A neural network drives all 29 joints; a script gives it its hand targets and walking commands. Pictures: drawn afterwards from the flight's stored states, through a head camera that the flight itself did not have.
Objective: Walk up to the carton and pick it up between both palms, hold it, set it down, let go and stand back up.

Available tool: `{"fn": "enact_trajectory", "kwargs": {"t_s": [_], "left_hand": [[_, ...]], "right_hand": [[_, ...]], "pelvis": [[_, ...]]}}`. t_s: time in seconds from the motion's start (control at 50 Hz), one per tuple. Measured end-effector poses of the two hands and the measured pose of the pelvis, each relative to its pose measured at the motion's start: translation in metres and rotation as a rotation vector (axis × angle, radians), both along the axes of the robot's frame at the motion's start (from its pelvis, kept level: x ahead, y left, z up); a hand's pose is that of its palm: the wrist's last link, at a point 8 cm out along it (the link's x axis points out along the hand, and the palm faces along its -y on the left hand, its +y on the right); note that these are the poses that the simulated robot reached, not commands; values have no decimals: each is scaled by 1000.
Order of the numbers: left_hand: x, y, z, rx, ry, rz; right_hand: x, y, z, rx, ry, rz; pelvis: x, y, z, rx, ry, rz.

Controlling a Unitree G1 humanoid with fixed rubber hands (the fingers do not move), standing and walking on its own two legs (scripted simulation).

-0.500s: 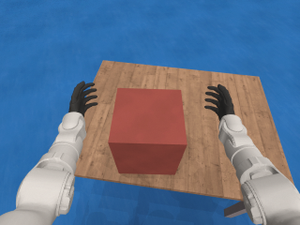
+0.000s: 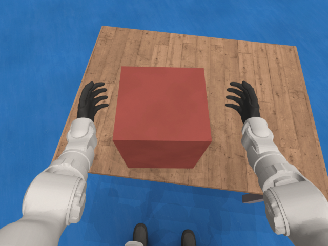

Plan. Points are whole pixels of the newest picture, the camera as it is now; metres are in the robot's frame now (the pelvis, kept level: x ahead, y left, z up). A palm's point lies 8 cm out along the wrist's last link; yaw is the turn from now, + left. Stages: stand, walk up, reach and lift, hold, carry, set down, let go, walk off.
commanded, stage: reach and lift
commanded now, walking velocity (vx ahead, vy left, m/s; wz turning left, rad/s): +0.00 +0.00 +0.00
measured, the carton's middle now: (161, 123) +0.44 +0.04 -0.08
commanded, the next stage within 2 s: none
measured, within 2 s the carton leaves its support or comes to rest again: neither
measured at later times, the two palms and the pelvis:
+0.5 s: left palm (107, 115) +0.45 +0.19 -0.07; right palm (225, 121) +0.45 -0.14 -0.07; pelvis +0.00 +0.00 -0.01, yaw +0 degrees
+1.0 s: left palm (112, 126) +0.43 +0.18 -0.09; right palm (216, 130) +0.43 -0.12 -0.10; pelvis +0.01 +0.00 -0.02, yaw +3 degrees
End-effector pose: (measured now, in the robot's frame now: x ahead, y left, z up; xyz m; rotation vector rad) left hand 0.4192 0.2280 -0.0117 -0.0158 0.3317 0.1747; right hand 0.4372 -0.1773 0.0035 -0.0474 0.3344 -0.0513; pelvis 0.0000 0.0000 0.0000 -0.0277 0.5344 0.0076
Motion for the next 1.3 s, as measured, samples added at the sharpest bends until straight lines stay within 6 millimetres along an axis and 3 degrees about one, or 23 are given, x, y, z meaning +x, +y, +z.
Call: {"fn": "enact_trajectory", "kwargs": {"t_s": [0.1, 0.26, 0.4, 0.56, 0.68, 1.0, 1.3], "left_hand": [[4, -2, -17, 9, -21, -1], [19, -8, -30, 29, -33, -21], [24, -20, -51, 4, -31, -56], [30, -36, -62, 24, -59, -75], [28, -36, -72, 69, -30, -81], [6, -47, -83, -13, -56, 16], [2, -57, -82, -7, -43, -12]], "right_hand": [[4, 5, -22, 11, -13, 14], [19, 11, -41, 20, -47, 21], [18, 16, -59, 0, -59, 11], [10, 49, -85, 10, -45, 64], [8, 58, -99, -4, -53, 46], [-3, 56, -101, -20, -53, -1], [-16, 46, -98, -24, -24, -29]], "pelvis": [[-4, 1, -7, -1, 96, -3], [-5, 2, -13, -1, 181, -7], [-2, 2, -14, 3, 220, -8], [2, 3, -14, 1, 259, -1], [1, 4, -14, -2, 253, 8], [8, 2, -18, -28, 289, 68], [11, -1, -16, -19, 251, 57]]}}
